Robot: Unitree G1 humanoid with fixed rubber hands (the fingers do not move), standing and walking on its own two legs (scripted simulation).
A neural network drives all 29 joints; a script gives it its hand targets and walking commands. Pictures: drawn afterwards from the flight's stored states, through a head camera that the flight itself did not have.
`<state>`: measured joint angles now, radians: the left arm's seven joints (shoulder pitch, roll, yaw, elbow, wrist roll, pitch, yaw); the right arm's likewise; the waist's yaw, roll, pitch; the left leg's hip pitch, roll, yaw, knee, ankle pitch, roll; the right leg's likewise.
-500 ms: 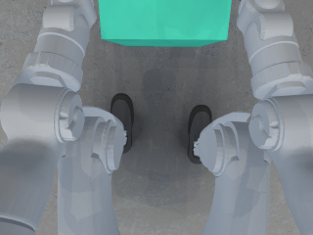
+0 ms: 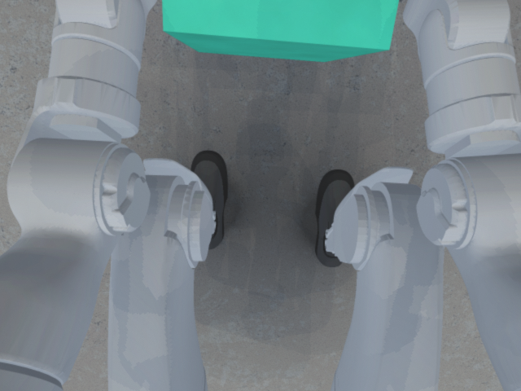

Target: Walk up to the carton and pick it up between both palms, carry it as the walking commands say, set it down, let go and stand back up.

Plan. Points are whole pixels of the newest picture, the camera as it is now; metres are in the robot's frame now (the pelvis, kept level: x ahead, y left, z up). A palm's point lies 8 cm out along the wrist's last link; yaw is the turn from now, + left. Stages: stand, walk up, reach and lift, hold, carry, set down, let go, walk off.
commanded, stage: reach and lift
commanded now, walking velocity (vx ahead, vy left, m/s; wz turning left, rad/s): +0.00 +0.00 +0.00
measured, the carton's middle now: out of the picture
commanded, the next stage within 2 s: none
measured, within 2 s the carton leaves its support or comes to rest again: neither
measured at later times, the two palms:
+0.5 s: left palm out of the picture +0.55 +0.17 -0.08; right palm out of the picture +0.55 -0.13 -0.10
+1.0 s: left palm out of the picture +0.53 +0.17 -0.02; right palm out of the picture +0.54 -0.13 -0.03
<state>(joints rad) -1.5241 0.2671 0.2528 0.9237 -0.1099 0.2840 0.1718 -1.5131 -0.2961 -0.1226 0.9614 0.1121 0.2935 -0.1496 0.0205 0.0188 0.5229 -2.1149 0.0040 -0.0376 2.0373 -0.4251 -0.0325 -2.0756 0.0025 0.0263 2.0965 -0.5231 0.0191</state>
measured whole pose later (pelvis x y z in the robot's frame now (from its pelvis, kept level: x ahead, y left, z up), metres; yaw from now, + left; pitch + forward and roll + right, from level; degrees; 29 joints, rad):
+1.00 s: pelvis -0.01 +0.00 +0.05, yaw +0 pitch +19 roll +0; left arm -1.35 0.14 0.41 0.65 0.01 0.46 0.16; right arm -1.40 -0.22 -0.23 0.79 -0.02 0.47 -0.10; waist 0.02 0.03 0.52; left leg -1.81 -0.02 -0.04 1.91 -0.43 -0.03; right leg -1.77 0.01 0.03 1.96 -0.53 0.03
